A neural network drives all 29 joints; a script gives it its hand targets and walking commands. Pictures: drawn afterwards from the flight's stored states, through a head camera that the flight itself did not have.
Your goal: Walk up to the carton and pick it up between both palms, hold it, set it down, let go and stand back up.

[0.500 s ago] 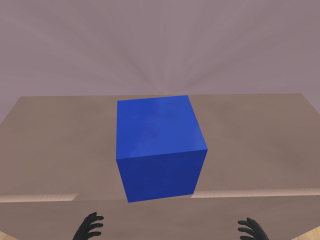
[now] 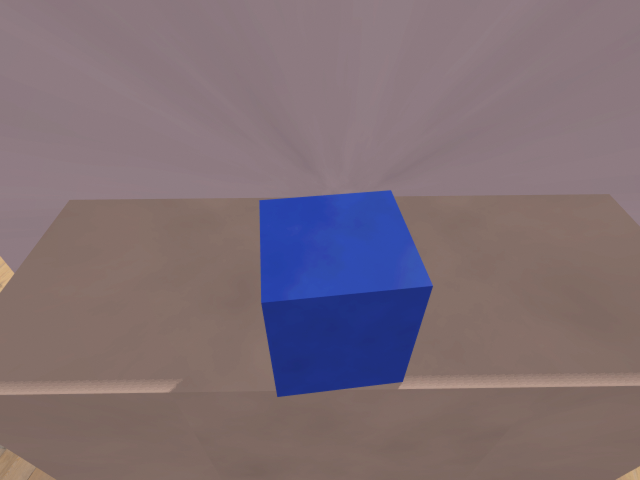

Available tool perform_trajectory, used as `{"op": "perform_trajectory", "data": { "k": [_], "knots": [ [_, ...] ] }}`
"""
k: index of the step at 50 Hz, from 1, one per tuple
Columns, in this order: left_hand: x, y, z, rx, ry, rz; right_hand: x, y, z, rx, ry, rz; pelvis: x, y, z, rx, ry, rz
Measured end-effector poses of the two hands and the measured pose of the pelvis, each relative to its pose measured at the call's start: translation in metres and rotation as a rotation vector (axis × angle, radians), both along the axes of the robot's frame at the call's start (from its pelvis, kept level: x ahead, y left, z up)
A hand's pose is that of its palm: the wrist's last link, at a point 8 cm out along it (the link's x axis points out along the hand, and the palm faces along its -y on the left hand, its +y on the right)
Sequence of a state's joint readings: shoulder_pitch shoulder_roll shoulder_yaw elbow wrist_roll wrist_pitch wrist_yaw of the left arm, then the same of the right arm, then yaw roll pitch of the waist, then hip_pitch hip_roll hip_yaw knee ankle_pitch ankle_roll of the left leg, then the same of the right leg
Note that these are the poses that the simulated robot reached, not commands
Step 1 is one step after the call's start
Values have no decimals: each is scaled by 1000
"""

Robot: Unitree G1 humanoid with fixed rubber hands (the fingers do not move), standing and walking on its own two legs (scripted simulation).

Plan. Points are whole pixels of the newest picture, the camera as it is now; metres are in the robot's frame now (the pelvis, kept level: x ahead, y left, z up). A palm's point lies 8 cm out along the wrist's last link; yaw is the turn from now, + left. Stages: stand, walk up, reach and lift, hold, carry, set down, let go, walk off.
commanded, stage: stand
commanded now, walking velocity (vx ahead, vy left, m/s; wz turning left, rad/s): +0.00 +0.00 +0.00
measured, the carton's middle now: (333, 294) +0.42 +0.01 -0.01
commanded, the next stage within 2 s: none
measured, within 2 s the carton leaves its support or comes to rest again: neither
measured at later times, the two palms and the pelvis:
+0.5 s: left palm out of the picture -0.03 +0.26 -0.14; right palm out of the picture +0.00 -0.23 -0.13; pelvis -0.01 +0.02 +0.00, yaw +0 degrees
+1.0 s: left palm out of the picture -0.01 +0.24 -0.14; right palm out of the picture +0.00 -0.23 -0.13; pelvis +0.00 +0.01 +0.00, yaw -1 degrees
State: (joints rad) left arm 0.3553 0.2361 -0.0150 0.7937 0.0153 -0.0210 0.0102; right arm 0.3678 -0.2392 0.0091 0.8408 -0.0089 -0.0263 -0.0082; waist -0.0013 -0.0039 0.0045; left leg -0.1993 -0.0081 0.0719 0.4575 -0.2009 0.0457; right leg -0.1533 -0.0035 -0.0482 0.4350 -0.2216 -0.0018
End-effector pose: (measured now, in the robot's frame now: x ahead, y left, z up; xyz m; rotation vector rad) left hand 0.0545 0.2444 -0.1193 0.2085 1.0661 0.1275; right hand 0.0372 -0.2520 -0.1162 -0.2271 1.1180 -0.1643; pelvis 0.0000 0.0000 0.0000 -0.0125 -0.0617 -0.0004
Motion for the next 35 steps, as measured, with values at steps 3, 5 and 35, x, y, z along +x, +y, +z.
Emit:
{"op": "perform_trajectory", "data": {
  "k": [3,5,35],
  "knots": [
    [-12,3,-4,-4,25,4,-10,4,-2,1,16,-3,-4,4,0,0,-1,1],
    [-20,5,-6,-5,44,9,-16,7,-3,2,28,-6,-7,6,-1,0,0,1],
    [-80,10,-19,-12,239,59,-40,24,-13,16,112,-52,-10,18,-1,7,22,-8]
  ]
}}
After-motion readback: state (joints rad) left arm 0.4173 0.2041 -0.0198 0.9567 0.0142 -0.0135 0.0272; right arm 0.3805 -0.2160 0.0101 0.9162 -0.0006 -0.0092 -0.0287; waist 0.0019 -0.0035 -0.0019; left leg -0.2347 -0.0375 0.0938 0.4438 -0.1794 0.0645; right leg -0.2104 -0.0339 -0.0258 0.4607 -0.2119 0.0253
